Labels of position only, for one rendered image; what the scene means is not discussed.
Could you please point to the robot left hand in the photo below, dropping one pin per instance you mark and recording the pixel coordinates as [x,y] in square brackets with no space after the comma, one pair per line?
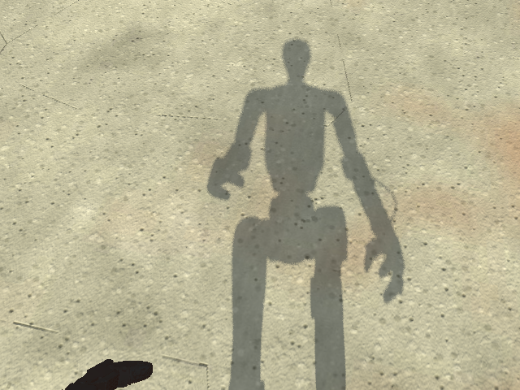
[109,375]

